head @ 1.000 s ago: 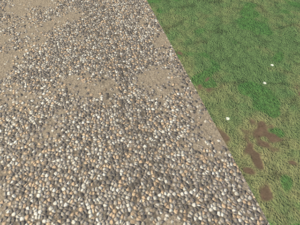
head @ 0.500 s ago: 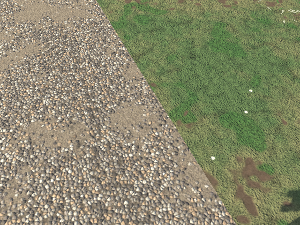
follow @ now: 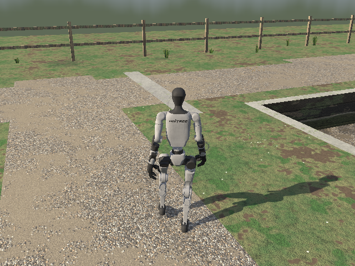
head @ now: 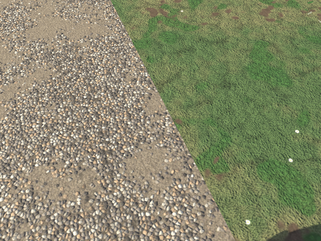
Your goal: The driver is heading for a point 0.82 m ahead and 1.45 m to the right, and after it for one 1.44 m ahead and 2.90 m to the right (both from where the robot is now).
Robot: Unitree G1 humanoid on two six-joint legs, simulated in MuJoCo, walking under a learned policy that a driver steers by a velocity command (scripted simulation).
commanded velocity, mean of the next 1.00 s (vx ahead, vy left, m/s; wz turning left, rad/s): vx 0.06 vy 0.00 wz -0.53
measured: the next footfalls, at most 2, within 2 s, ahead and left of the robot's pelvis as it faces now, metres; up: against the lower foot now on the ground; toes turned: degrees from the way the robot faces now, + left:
left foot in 0.14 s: +0.21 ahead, +0.10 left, +0.00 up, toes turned -3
right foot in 0.58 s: +0.07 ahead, -0.09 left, +0.00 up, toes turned -23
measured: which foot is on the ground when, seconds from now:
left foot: up 0.00-0.12, down 0.14-0.58, up 0.60-1.00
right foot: down 0.00-0.14, up 0.16-0.56, down 0.58-1.00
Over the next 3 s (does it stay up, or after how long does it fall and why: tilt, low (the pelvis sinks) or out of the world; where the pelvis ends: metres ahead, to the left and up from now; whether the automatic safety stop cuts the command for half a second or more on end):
stays up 0.20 -0.24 -0.03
